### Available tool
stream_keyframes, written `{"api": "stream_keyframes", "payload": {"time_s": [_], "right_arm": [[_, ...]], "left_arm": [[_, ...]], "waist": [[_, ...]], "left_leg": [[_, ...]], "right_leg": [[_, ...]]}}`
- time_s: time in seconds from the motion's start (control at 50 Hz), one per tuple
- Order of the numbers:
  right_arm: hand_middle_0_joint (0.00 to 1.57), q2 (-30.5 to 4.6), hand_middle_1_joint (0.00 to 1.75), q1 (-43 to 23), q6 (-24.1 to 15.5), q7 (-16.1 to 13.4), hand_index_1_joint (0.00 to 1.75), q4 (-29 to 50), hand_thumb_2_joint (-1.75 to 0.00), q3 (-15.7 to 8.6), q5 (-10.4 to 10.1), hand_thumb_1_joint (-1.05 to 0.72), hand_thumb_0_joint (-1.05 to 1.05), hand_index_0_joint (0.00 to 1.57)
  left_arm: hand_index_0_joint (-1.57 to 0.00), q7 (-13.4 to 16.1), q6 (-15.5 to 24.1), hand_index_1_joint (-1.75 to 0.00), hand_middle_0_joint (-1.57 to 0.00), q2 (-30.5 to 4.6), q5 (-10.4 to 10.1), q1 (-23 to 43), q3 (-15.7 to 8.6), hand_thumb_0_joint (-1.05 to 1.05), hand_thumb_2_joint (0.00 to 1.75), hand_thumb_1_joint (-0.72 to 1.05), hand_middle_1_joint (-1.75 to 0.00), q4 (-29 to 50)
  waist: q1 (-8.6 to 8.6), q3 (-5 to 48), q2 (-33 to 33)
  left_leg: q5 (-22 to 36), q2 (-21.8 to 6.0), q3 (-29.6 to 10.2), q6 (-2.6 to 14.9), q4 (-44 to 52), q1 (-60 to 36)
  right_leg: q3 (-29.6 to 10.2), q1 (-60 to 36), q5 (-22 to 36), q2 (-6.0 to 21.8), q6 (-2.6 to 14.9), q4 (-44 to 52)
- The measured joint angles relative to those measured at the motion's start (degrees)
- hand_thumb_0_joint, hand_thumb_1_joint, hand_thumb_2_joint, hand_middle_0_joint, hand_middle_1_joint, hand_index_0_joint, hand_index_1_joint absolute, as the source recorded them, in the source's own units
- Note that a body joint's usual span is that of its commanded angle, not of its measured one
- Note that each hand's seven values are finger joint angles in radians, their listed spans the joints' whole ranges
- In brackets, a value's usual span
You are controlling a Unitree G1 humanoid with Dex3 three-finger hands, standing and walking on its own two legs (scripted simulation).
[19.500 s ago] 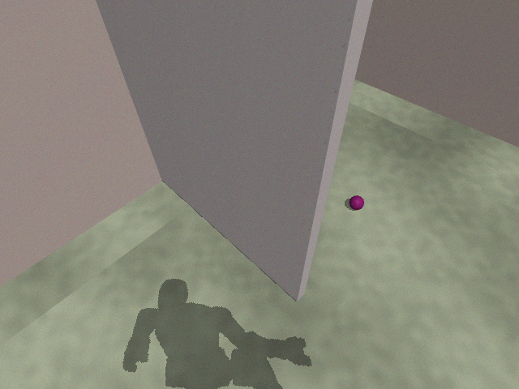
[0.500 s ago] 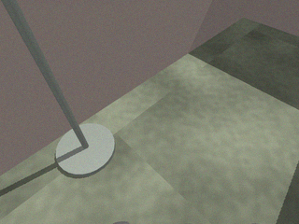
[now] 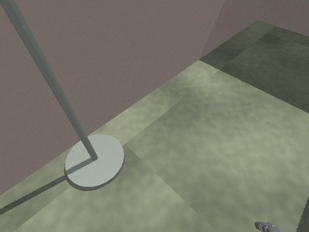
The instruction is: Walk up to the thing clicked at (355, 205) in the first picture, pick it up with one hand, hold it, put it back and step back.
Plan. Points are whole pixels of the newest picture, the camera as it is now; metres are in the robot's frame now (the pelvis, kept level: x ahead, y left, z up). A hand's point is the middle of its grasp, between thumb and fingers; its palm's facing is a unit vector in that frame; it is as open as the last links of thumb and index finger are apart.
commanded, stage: walk up
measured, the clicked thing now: out of the picture -0.95 +1.02 -0.75
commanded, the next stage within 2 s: stand in 0.06 s
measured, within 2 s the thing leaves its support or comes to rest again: neither
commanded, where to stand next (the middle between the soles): +0.04 +0.00 m, yaw -1 degrees
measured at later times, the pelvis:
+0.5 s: pelvis +0.01 -0.01 +0.00, yaw +0 degrees
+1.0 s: pelvis +0.02 -0.01 +0.00, yaw +0 degrees
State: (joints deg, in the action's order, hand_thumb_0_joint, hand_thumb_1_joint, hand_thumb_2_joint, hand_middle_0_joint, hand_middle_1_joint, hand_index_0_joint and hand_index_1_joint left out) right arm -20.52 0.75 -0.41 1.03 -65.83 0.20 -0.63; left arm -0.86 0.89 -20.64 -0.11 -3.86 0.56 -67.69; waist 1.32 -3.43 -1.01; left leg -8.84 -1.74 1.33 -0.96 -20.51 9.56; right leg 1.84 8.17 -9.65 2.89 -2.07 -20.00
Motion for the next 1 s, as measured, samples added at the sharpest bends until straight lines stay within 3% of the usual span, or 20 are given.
{"api": "stream_keyframes", "payload": {"time_s": [0.42, 1.0], "right_arm": [[0.20, 0.39, 0.30, 4.57, -0.08, -0.23, 0.30, -0.94, -0.90, -0.81, 1.08, -0.90, 0.00, 0.21], [0.20, 0.59, 0.30, 4.03, -0.12, -0.45, 0.30, 0.69, -0.90, -0.30, 0.99, -0.90, 0.00, 0.21]], "left_arm": [[-0.21, -0.01, -0.13, -0.30, -0.21, 0.86, 0.59, -0.63, -0.59, 0.00, 0.90, 0.90, -0.30, 1.02], [-0.21, 0.09, -0.31, -0.30, -0.21, 0.55, 0.65, -1.71, -0.62, 0.00, 0.90, 0.90, -0.30, 2.22]], "waist": [[-1.87, 0.78, 0.75], [-1.29, 0.87, 0.72]], "left_leg": [[0.01, -0.56, 0.03, -0.69, 1.61, -1.23], [-0.76, -0.71, -0.09, -0.74, 1.98, -2.31]], "right_leg": [[0.04, -0.90, -0.26, -0.58, 0.52, 1.07], [0.22, -2.43, -0.62, -0.74, 0.51, 2.30]]}}
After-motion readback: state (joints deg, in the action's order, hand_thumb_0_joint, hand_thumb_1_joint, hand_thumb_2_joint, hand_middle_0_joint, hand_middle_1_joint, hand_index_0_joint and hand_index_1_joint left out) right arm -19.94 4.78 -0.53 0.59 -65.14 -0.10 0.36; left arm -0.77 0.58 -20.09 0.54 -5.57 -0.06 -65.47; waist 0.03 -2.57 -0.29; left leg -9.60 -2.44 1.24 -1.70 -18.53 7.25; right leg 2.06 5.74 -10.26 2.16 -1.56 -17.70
